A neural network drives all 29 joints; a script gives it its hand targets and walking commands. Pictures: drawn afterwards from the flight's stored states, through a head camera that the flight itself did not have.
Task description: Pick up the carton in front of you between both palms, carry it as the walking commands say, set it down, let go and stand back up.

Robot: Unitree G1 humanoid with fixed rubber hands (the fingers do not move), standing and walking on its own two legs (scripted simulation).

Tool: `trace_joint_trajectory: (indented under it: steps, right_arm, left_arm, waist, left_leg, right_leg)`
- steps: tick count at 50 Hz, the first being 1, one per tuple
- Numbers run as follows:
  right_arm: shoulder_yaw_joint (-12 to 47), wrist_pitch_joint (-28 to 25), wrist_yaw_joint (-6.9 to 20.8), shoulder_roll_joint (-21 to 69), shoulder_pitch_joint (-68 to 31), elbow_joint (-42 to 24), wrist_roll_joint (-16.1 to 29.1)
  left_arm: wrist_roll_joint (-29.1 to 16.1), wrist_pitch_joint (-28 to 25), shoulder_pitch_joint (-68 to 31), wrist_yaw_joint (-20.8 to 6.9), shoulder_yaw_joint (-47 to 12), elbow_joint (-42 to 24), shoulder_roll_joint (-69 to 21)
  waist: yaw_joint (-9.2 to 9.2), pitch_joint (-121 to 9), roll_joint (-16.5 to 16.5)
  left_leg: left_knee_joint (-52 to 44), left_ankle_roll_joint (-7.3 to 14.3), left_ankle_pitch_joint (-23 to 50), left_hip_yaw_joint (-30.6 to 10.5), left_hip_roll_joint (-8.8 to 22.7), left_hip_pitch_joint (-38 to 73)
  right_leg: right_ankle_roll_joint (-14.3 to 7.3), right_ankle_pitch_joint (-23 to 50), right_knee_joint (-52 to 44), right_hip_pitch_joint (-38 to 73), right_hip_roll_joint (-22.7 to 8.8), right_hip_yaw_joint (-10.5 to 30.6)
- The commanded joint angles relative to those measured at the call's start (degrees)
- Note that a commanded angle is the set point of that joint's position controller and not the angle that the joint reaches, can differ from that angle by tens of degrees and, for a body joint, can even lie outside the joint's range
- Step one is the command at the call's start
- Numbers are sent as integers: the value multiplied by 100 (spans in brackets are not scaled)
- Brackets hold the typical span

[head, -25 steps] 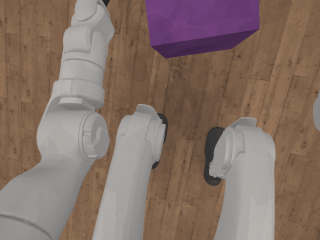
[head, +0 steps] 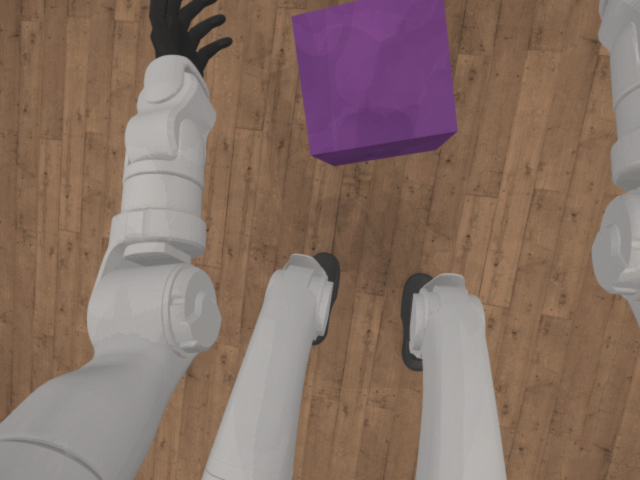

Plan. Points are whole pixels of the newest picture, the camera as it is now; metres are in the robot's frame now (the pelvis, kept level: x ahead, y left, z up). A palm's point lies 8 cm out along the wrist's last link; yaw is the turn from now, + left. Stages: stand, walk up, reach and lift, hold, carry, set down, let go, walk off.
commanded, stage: set down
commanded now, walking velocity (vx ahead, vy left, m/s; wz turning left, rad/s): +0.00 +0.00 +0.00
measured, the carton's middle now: (375, 94) +0.55 +0.02 -0.42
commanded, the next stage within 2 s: let go in 0.22 s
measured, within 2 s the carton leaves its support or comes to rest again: neither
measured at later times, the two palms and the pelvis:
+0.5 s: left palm (113, 68) +0.46 +0.19 +0.02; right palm out of the picture +0.53 -0.21 +0.02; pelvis +0.03 +0.00 +0.14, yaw -4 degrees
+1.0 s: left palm out of the picture +0.32 +0.25 +0.13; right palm out of the picture +0.37 -0.19 +0.12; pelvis +0.11 +0.03 +0.21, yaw -3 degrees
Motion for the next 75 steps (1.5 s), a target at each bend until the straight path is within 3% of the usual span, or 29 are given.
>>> trace_joint_trajectory:
  steps: [1, 4, 5, 6, 9, 11, 12, 13, 16, 18, 19, 20, 23, 27, 29, 32, 35, 38, 43, 45, 47, 49, 51, 62, 64, 67, 69, 73, 75]
  right_arm:
    - [-214, 6, 159, -332, -1827, -714, -36]
    - [-737, -41, 79, -594, -1700, -981, -143]
    - [-552, -3, 92, -351, -1591, -559, -334]
    - [-629, -116, 97, -495, -1237, -715, -229]
    - [-670, -173, 183, -358, -1160, -484, -276]
    - [-873, -251, 242, -282, -907, -351, -848]
    - [-923, -259, 280, -146, -851, -407, -629]
    - [-848, -284, 258, -107, -579, -405, -656]
    - [-1029, -319, 26, 179, 219, -966, -960]
    - [-1197, -414, -67, 434, 643, -1382, -1040]
    - [-1167, -416, -175, 449, 499, -1400, -818]
    - [-1135, -499, -272, 744, 692, -1804, -811]
    - [-1463, -585, -592, 999, 1815, -1804, -657]
    - [-1079, -696, -803, 1238, 3425, -2675, -682]
    - [-1122, -798, -719, 1181, 3461, -2760, -492]
    - [-934, -1004, -658, 1250, 4358, -2867, -536]
    - [-714, -1213, -582, 1183, 4714, -2938, -472]
    - [-655, -1292, -461, 1324, 5486, -2709, -285]
    - [-823, -1421, -392, 1176, 7031, -2939, -701]
    - [-455, -1582, -384, 1303, 7249, -3357, -297]
    - [-697, -1648, -410, 1104, 7957, -3178, -428]
    - [-473, -1689, -312, 1099, 7810, -3498, -287]
    - [-70, -1605, -285, 1378, 8418, -3490, -120]
    - [111, -1233, -250, 1344, 9355, -4143, 16]
    - [12, -1153, -163, 1403, 9486, -4174, 14]
    - [-108, -972, -119, 1331, 9530, -4087, -5]
    - [126, -891, -77, 1494, 9626, -4002, 112]
    - [79, -765, -81, 1172, 9165, -4616, 86]
    - [-107, -832, -193, 1280, 9738, -3653, -116]
  left_arm:
    - [-5, 36, -1349, -131, 30, -719, 706]
    - [122, -68, -1072, -147, -37, -1185, 486]
    - [409, -88, -1002, -78, 261, -994, 759]
    - [296, -84, -647, -105, 82, -999, 425]
    - [497, -142, -648, -199, 101, -906, 365]
    - [468, -136, -458, -233, 220, -998, 71]
    - [578, -131, -309, -233, 115, -984, -57]
    - [461, -98, -175, -278, -23, -758, -120]
    - [685, -233, 806, -387, 8, -886, 265]
    - [846, -399, 1273, -519, -147, -1103, 485]
    - [983, -510, 1418, -617, -164, -1080, 589]
    - [984, -583, 1084, -692, -224, -1252, 727]
    - [1113, -707, 1709, -948, -646, -1258, 397]
    - [1011, -783, 3290, -1233, -844, -1129, 885]
    - [916, -896, 3401, -1302, -1112, -1554, 966]
    - [661, -1034, 4176, -1348, -1381, -1182, 399]
    - [486, -1206, 4610, -1326, -1568, -1367, 691]
    - [429, -1299, 4846, -1344, -1615, -1460, 816]
    - [127, -1370, 6386, -1353, -2053, -1603, 512]
    - [-99, -1509, 6845, -1267, -2222, -1761, 487]
    - [252, -1571, 6878, -1184, -1797, -2148, 959]
    - [313, -1578, 7531, -1142, -1975, -2052, 772]
    - [-19, -1590, 7486, -1194, -2377, -2349, 622]
    - [109, -1101, 7894, -1399, -1941, -2029, 1029]
    - [233, -1078, 7804, -1386, -1811, -2208, 1319]
    - [329, -919, 7593, -1368, -1848, -2073, 1268]
    - [446, -828, 7840, -1330, -1995, -2095, 1031]
    - [436, -720, 7875, -1320, -1903, -2274, 1101]
    - [832, -472, 7329, -1190, -1613, -2934, 1316]
  waist:
    - [-56, -6031, -1497]
    - [302, -6661, -454]
    - [435, -6443, -1176]
    - [165, -6454, -626]
    - [275, -5876, -527]
    - [-256, -5609, -1288]
    - [105, -5613, -845]
    - [-230, -5591, -856]
    - [-75, -6296, -1284]
    - [-241, -6393, -1087]
    - [241, -5782, -899]
    - [-80, -5855, -1086]
    - [-43, -5462, -233]
    - [-254, -5448, -483]
    - [84, -4868, -144]
    - [-464, -4162, -253]
    - [-156, -3978, -176]
    - [-345, -3253, 88]
    - [-749, -2864, 21]
    - [-426, -2945, 183]
    - [-610, -2814, 694]
    - [-296, -2403, 397]
    - [-721, -1980, 37]
    - [-774, -449, -596]
    - [-571, -298, -43]
    - [-963, -79, -355]
    - [-692, -5, 198]
    - [-542, -119, -155]
    - [-780, -196, 39]
  left_leg:
    - [-1315, -150, 1710, 555, -183, 2577]
    - [-1574, -281, 2228, 516, -130, 3984]
    - [-1724, -177, 2439, 368, -184, 3827]
    - [-1763, -238, 2606, 298, -86, 4654]
    - [-2200, -236, 2501, 252, -85, 4469]
    - [-2371, -270, 2323, 364, -156, 3957]
    - [-2635, -268, 2136, 420, -149, 4507]
    - [-2782, -320, 2521, 373, -84, 4526]
    - [-2945, -283, 2770, 486, -136, 4302]
    - [-3304, -232, 2798, 460, -118, 4271]
    - [-3330, -121, 2658, 394, -100, 4181]
    - [-3404, -106, 2466, 317, -96, 4485]
    - [-3549, -120, 2973, 252, -58, 5354]
    - [-3829, 30, 2889, 139, 13, 6534]
    - [-4286, 85, 2913, -54, 17, 6909]
    - [-4472, 20, 3129, -278, 160, 7700]
    - [-4821, 6, 3704, -475, 204, 8278]
    - [-4990, 44, 2635, -508, 218, 8952]
    - [-5344, -115, 3360, -536, 308, 9446]
    - [-5309, -121, 4279, -735, 374, 10138]
    - [-5252, -170, 4800, -742, 308, 10541]
    - [-5541, -177, 5055, -804, 362, 10535]
    - [-5709, -96, 4378, -671, 286, 10035]
    - [-6392, 170, 2655, -215, -30, 9907]
    - [-6459, 126, 2855, -247, -56, 9962]
    - [-6429, 194, 2535, -195, -49, 10161]
    - [-6400, 135, 2384, -91, -60, 9946]
    - [-6198, 159, 2247, -245, 18, 10382]
    - [-6321, 175, 2003, -236, -35, 10521]
  right_leg:
    - [255, 2470, -1642, 5466, 0, 103]
    - [190, 2289, -2034, 4903, 11, 161]
    - [284, 2465, -1992, 4822, 41, 115]
    - [212, 2534, -2261, 4972, 11, 39]
    - [156, 2407, -2603, 4785, 53, 60]
    - [190, 2701, -2800, 5623, 69, -50]
    - [198, 2419, -2950, 5861, 31, -54]
    - [130, 2971, -3114, 6061, 19, -48]
    - [313, 4443, -3300, 7713, -9, 295]
    - [228, 4508, -3394, 8348, -19, 271]
    - [307, 4358, -3578, 8016, -139, 403]
    - [364, 3686, -3741, 7852, -101, 271]
    - [326, 3826, -4276, 7064, -81, 351]
    - [352, 3630, -4619, 7681, -112, 278]
    - [358, 2971, -4828, 7048, -147, 74]
    - [309, 2897, -5181, 7011, -119, -49]
    - [199, 2751, -5401, 7090, -91, 102]
    - [110, 1616, -5565, 6887, -56, -107]
    - [94, 2225, -5865, 7821, -26, -59]
    - [87, 2388, -5770, 7632, 42, -165]
    - [39, 2735, -6036, 7597, 8, 26]
    - [54, 2625, -6218, 8035, 22, -27]
    - [89, 2986, -6337, 8842, 37, -48]
    - [274, 3616, -6953, 10360, -315, 119]
    - [309, 3528, -6851, 10343, -256, 122]
    - [352, 3635, -6985, 10256, -310, 91]
    - [317, 3560, -7050, 10450, -427, 259]
    - [353, 3075, -6906, 10454, -374, 72]
    - [307, 3191, -6903, 10424, -473, 161]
